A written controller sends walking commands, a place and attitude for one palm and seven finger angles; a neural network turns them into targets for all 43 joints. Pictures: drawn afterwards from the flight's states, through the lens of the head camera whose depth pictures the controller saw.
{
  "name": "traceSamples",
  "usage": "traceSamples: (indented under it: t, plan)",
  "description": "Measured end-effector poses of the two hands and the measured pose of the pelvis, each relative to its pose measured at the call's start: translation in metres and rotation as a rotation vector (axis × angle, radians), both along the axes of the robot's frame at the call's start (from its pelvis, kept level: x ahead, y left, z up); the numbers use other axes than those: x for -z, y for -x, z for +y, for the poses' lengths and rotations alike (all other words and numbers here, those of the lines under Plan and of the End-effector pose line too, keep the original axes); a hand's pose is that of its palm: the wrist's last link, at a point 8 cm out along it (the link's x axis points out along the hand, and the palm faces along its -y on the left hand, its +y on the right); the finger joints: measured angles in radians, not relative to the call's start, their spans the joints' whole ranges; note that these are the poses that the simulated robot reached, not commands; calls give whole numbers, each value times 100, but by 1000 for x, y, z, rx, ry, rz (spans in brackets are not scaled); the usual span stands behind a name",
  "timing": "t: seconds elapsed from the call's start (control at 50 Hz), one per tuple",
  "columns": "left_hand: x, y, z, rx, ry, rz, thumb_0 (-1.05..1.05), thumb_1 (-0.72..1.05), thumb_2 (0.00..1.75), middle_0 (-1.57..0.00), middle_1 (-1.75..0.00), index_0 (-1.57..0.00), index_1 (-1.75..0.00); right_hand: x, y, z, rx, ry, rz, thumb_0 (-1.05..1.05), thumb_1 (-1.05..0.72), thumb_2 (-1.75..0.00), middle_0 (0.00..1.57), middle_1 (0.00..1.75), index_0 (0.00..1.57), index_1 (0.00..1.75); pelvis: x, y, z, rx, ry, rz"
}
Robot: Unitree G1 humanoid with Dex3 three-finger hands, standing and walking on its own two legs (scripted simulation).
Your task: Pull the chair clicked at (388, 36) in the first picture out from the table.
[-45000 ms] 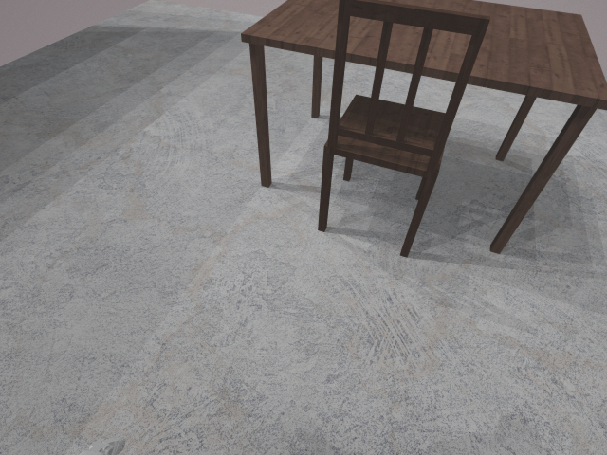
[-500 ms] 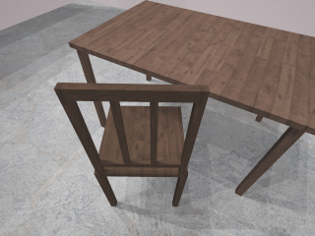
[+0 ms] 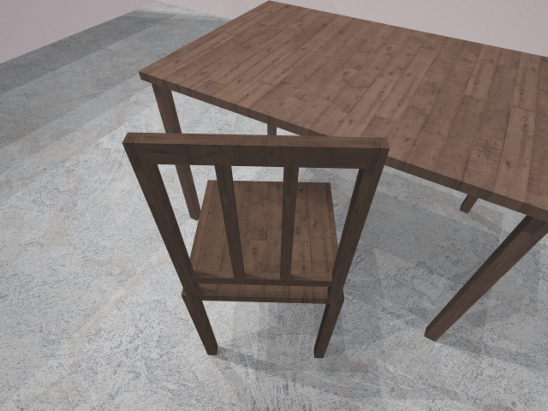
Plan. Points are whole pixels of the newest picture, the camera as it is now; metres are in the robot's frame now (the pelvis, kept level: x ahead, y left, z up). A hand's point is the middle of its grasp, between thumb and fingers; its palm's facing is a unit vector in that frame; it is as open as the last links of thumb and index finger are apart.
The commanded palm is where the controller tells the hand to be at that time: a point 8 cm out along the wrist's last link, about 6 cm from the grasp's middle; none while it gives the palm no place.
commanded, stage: come to a stop and stand still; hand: left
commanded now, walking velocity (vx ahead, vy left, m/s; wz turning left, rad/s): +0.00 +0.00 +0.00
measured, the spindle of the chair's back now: (232, 229) +0.44 +0.11 -0.04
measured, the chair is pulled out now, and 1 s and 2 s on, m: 0.21 0.21 0.21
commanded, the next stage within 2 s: look again from close up in 0.74 s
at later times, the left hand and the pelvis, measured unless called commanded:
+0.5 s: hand out of the picture +0.03 +0.19 -0.17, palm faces +0.01 -0.98 -0.18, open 7.4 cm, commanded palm none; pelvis +0.02 +0.02 +0.01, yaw -1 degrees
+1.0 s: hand out of the picture +0.03 +0.17 -0.17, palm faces +0.01 -0.98 -0.19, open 7.3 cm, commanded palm none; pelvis +0.03 +0.01 +0.01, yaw -1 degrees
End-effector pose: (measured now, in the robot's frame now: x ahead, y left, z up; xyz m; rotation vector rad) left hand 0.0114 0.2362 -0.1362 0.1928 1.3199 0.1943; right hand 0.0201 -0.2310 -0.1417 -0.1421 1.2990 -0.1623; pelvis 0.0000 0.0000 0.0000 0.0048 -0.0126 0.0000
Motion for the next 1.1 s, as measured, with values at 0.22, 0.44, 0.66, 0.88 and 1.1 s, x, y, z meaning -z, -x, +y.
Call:
traceSamples:
  t: [0.22, 0.44, 0.66, 0.88, 1.1]
  plan:
    - [-6, -14, 14, 19, 22, -41, 1, 91, 90, -20, -30, -19, -30, -9, -31, 20, -39, 2, -100, 1, -93, -90, 20, 30, 20, 30, -5, -3, 20, 19, 7, -5]
    - [1, -10, 1, 8, 70, 37, 1, 91, 90, -20, -30, -20, -30, -12, -20, 20, -22, 19, -3, 1, -92, -90, 20, 30, 21, 30, -8, -18, 19, 19, 8, 1]
    - [3, -22, -3, 12, 71, 46, 1, 92, 90, -20, -30, -20, -30, -10, -8, 22, 4, 15, 57, 1, -91, -90, 20, 30, 20, 30, -9, -27, 15, 18, 11, -11]
    - [0, -25, -7, 10, 62, 34, 1, 92, 90, -20, -30, -19, -30, -8, -3, 23, 12, -4, 70, 1, -91, -90, 20, 30, 20, 30, -10, -28, 10, 20, 9, -17]
    - [0, -9, -18, 3, 76, 57, 1, 92, 90, -20, -30, -19, -30, -8, 6, 18, 16, -9, 77, 1, -91, -90, 20, 30, 20, 30, -12, -23, 4, 23, 6, -21]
